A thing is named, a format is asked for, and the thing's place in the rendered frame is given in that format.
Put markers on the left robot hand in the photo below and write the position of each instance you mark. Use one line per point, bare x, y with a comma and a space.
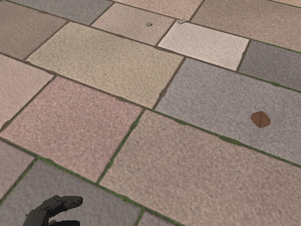
50, 208

